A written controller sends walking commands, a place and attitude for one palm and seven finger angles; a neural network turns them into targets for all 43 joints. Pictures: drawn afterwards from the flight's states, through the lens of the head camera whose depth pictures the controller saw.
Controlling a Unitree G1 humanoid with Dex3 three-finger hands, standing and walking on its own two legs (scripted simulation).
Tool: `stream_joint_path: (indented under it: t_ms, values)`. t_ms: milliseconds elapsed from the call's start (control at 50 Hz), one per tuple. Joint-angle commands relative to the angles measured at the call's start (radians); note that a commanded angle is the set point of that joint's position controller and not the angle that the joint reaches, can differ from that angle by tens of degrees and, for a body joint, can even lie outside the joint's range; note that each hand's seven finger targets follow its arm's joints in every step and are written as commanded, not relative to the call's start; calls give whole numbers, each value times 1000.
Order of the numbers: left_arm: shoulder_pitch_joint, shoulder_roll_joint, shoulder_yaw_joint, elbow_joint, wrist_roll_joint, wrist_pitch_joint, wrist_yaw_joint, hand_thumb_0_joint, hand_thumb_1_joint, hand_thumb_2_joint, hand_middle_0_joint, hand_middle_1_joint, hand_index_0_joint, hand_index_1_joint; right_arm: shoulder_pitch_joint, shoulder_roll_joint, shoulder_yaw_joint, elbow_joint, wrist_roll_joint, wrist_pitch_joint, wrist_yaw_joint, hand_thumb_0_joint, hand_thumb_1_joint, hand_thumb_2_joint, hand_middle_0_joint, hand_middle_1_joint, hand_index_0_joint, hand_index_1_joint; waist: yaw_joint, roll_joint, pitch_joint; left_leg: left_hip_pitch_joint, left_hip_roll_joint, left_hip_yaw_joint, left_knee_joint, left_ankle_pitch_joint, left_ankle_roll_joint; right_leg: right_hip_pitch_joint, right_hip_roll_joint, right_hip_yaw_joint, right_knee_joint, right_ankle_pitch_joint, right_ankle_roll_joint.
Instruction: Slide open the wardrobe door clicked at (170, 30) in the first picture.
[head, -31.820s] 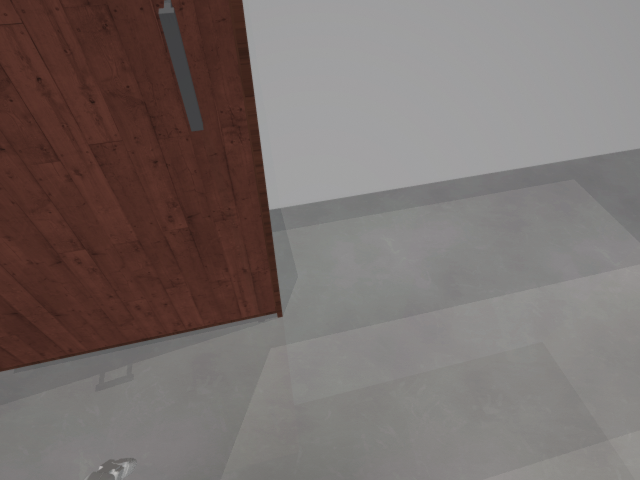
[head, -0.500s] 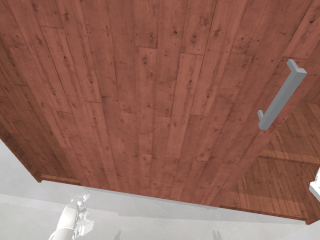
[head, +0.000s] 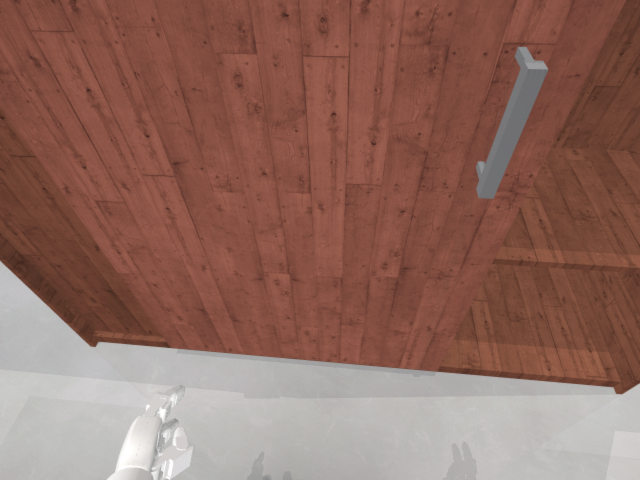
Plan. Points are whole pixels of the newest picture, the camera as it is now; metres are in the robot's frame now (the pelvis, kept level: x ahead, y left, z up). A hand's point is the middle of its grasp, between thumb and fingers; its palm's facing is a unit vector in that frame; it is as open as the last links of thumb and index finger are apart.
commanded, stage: step back with the hand held close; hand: right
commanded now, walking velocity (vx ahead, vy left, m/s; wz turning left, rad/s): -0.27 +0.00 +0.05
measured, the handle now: (503, 128) +0.53 -0.23 +0.17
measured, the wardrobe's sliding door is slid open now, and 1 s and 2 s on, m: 0.55 0.55 0.55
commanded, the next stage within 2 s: stop stepping back and stand still in 0.82 s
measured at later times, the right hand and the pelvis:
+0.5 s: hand out of the picture +0.16 -0.26 +0.18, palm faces +0.39 +0.83 -0.40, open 7.4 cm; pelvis -0.05 +0.00 +0.00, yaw +2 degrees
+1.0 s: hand out of the picture +0.12 -0.29 +0.17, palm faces +0.30 +0.87 -0.39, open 7.4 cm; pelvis -0.13 -0.04 +0.00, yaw +6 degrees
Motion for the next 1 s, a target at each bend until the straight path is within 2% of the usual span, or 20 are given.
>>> stream_joint_path:
  t_ms: [0, 120, 260, 320, 360, 400, 460, 520, 560, 600, 680, 720, 760, 820, 840, 880, 900, 920, 940, 980]
  values:
    - [-107, 151, 71, -143, 2, -77, 12, 0, 900, 900, -200, -300, -200, -300, -60, -161, -117, -223, 6, -78, -22, 0, -900, -900, 200, 300, 200, 300, -8, -69, -116, 218, 1, -85, 24, -32, 24, -197, -201, 266, -286, -533, 2]
    - [-106, 138, 66, -107, 12, -92, 7, 0, 900, 900, -200, -300, -200, -300, -158, -146, -69, -217, 3, -93, -33, 0, -900, -900, 200, 300, 200, 300, 9, -33, -79, -25, 64, -183, -121, -106, 58, -17, -139, 212, -159, -393, 40]
    - [-125, 148, 82, -128, 20, -101, 8, 0, 900, 900, -200, -300, -200, -300, -97, -196, -158, -231, -3, -114, -18, 0, -900, -900, 200, 300, 200, 300, -18, -178, -161, 280, -61, -58, 209, -30, 11, -263, -310, 358, -384, -581, -32]
    - [-119, 134, 83, -115, 24, -99, -10, 0, 900, 900, -200, -300, -200, -300, -33, -168, -137, -230, 23, -119, -8, 0, -900, -900, 200, 300, 200, 300, -13, -184, -136, 210, -46, -35, 93, -151, 39, -185, -308, 314, -370, -540, 14]
    - [-101, 126, 83, -95, 28, -100, -18, 0, 900, 900, -200, -300, -200, -300, -44, -174, -127, -259, 38, -131, -8, 0, -900, -900, 200, 300, 200, 300, -6, -149, -162, 110, -6, -74, -86, -151, 68, -18, -269, 280, -305, -402, 84]
    - [-97, 101, 73, -66, 27, -94, -18, 0, 900, 900, -200, -300, -200, -300, -95, -185, -103, -260, 51, -150, -16, 0, -900, -900, 200, 300, 200, 300, 4, -45, -202, -83, 112, -226, -235, -80, 120, 236, -189, 157, -116, -110, 151]
    - [-111, 98, 79, -48, 9, -98, 3, 0, 900, 900, -200, -300, -200, -300, -178, -216, -81, -260, 33, -133, -31, 0, -900, -900, 200, 300, 200, 300, 29, 109, -223, -267, 172, -196, -259, 138, 83, 427, -74, 41, 101, -28, 122]
    - [-139, 114, 72, -72, 4, -83, 12, 0, 900, 900, -200, -300, -200, -300, -115, -211, -87, -223, 36, -107, -27, 0, -900, -900, 200, 300, 200, 300, 26, -65, -155, -216, 42, -81, -155, 136, 12, 356, -120, 108, -74, 114, 96]
    - [-153, 135, 80, -91, 3, -83, 9, 0, 900, 900, -200, -300, -200, -300, -90, -239, -133, -207, 47, -123, -17, 0, -900, -900, 200, 300, 200, 300, 13, -205, -129, -54, -62, -31, -36, -118, -5, 168, -239, 281, -352, -236, 65]
    - [-143, 139, 90, -102, 35, -76, 4, 0, 900, 900, -200, -300, -200, -300, -47, -255, -187, -213, 57, -116, -9, 0, -900, -900, 200, 300, 200, 300, -13, -260, -195, 240, -109, -5, 186, -235, 44, -106, -360, 416, -582, -585, 121]
    - [-115, 96, 78, -104, 22, -78, -23, 0, 900, 900, -200, -300, -200, -300, 51, -191, -124, -259, 79, -107, -3, 0, -900, -900, 200, 300, 200, 300, -21, -174, -234, 140, -4, -9, -152, -162, 58, 69, -198, 117, -275, -259, 129]
    - [-79, 89, 73, -76, 17, -71, -25, 0, 900, 900, -200, -300, -200, -300, 2, -240, -122, -297, 65, -115, -19, 0, -900, -900, 200, 300, 200, 300, 12, 107, -198, -258, 247, -246, -405, -164, 121, 323, -60, 30, 160, -141, 151]
    - [-79, 96, 75, -49, 20, -90, -22, 0, 900, 900, -200, -300, -200, -300, -88, -217, -85, -259, 39, -90, -26, 0, -900, -900, 200, 300, 200, 300, 10, 241, -137, -394, 373, -292, -402, -195, 216, 241, -11, 86, 479, -272, 144]
    - [-108, 93, 39, -29, 24, -83, 2, 0, 900, 900, -200, -300, -200, -300, -140, -196, -51, -196, 11, -74, -33, 0, -900, -900, 200, 300, 200, 300, 38, 28, 45, -211, 220, -102, -172, 218, 110, 71, -56, 89, 125, -207, 121]
    - [-113, 111, 40, -27, 16, -87, 14, 0, 900, 900, -200, -300, -200, -300, -182, -212, -62, -211, 10, -79, -35, 0, -900, -900, 200, 300, 200, 300, 38, -73, 32, -135, 144, -67, -59, 285, 61, 79, -55, 98, -114, 2, 114]
    - [-122, 130, 63, -50, 7, -114, 24, 0, 900, 900, -200, -300, -200, -300, -202, -250, -113, -273, 18, -108, -34, 0, -900, -900, 200, 300, 200, 300, -14, -232, -124, -20, -25, -44, 166, -54, 16, 129, -272, 323, -246, 395, 34]
    - [-86, 122, 78, -47, 8, -132, 14, 0, 900, 900, -200, -300, -200, -300, -118, -226, -111, -205, 34, -119, -21, 0, -900, -900, 200, 300, 200, 300, -3, -203, -191, -1, -49, -66, 254, -229, 20, 143, -309, 370, -294, 205, -1]
    - [-90, 131, 84, -57, 29, -144, 7, 0, 900, 900, -200, -300, -200, -300, -72, -234, -140, -256, 42, -112, -14, 0, -900, -900, 200, 300, 200, 300, -8, -286, -249, 45, -53, -81, 369, -292, 8, 72, -359, 490, -377, -136, -16]
    - [-78, 122, 86, -59, 33, -149, 0, 0, 900, 900, -200, -300, -200, -300, -77, -230, -148, -323, 38, -107, -16, 0, -900, -900, 200, 300, 200, 300, 1, -231, -234, 41, -42, -99, 387, -251, 13, 55, -354, 505, -403, -321, -27]
    - [-72, 113, 79, -72, 24, -154, -15, 0, 900, 900, -200, -300, -200, -300, 19, -194, -132, -350, 32, -96, -23, 0, -900, -900, 200, 300, 200, 300, -7, -187, -235, 44, -49, -36, 269, -224, 23, 104, -281, 382, -406, -406, 5]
